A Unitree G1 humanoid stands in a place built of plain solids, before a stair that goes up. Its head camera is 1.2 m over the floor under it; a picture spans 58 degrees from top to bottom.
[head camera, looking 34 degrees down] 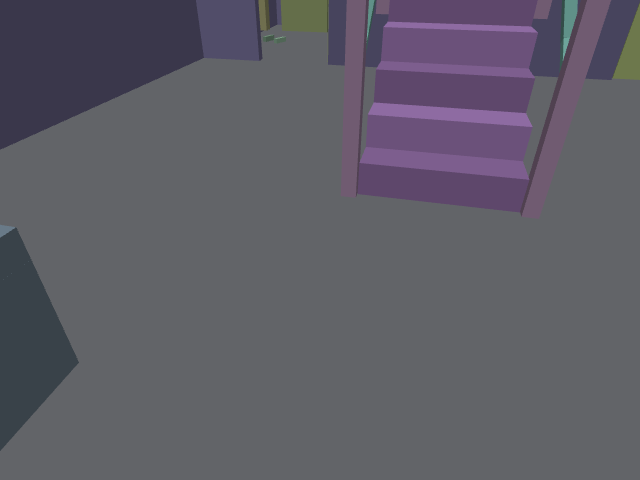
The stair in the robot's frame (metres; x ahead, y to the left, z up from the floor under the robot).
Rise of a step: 0.20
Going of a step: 0.24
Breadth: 0.90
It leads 14 degrees to the right of straight ahead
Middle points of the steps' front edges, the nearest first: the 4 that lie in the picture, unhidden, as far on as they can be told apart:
2.16 -0.66 0.20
2.39 -0.72 0.40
2.63 -0.77 0.59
2.87 -0.83 0.79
